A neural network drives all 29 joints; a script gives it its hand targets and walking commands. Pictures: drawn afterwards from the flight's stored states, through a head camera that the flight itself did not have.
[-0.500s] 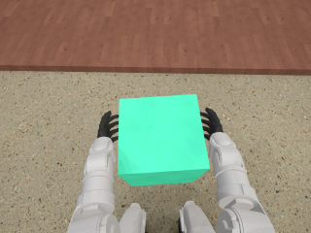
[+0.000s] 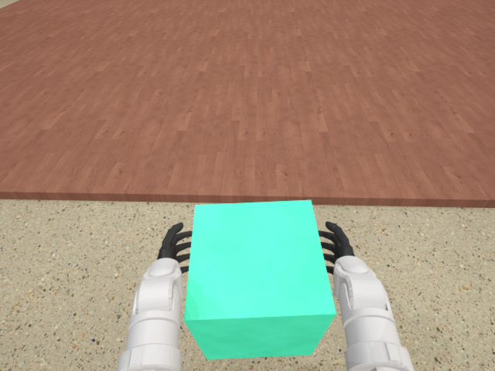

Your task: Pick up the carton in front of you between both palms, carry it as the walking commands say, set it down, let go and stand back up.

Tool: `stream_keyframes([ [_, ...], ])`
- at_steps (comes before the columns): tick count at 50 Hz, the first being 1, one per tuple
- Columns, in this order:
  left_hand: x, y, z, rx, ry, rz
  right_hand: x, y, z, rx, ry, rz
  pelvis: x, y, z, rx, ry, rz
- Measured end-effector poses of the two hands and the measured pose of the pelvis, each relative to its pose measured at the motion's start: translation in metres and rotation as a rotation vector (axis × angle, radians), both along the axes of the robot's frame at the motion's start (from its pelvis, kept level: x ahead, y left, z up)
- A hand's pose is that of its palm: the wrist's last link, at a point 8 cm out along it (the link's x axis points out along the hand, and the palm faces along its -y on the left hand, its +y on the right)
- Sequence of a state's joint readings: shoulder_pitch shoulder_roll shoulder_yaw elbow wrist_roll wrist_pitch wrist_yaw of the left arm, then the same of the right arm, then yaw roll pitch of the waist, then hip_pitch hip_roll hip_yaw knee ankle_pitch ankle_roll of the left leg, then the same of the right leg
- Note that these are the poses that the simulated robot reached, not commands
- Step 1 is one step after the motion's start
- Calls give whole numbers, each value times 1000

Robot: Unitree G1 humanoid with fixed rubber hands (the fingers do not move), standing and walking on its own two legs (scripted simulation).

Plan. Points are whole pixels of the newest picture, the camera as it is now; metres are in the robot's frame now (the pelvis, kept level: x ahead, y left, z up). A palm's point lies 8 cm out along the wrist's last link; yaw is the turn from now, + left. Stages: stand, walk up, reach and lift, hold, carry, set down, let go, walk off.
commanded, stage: reach and lift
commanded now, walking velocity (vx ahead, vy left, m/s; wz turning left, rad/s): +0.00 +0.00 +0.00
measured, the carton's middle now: (256, 283) +0.30 +0.00 -0.05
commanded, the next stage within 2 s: hold in 0.96 s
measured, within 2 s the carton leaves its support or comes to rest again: neither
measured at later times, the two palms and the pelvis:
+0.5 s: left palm (169, 262) +0.30 +0.15 +0.03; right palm (345, 260) +0.29 -0.15 +0.03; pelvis +0.00 +0.00 +0.00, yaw +0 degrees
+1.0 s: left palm (167, 259) +0.30 +0.15 +0.05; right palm (345, 257) +0.29 -0.15 +0.04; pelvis +0.01 +0.00 +0.01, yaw +0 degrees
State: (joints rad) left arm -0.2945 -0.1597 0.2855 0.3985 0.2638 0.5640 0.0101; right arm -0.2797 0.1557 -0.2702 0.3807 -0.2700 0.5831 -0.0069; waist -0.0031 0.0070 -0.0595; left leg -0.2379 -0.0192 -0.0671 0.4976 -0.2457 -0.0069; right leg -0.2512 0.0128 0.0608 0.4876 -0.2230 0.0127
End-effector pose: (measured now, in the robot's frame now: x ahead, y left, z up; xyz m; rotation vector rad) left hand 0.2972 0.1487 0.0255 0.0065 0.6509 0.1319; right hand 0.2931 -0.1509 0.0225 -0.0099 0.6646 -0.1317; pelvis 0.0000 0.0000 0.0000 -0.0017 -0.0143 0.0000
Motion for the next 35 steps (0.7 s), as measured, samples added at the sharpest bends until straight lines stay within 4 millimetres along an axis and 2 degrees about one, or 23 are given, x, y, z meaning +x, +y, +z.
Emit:
stream_keyframes([
  [8, -7, -1, 0, 1, 32, -3, -8, -1, 0, 1, 32, -3, -10, 0, 0, 1, -54, -3],
  [15, -5, -1, 3, -4, 16, 6, -5, -1, 3, 7, 16, -2, -14, 0, 0, 2, -62, -3],
  [35, 3, -2, 13, 25, 20, -16, 4, -2, 13, -23, 21, 20, 6, -3, 7, 1, -71, -1],
])
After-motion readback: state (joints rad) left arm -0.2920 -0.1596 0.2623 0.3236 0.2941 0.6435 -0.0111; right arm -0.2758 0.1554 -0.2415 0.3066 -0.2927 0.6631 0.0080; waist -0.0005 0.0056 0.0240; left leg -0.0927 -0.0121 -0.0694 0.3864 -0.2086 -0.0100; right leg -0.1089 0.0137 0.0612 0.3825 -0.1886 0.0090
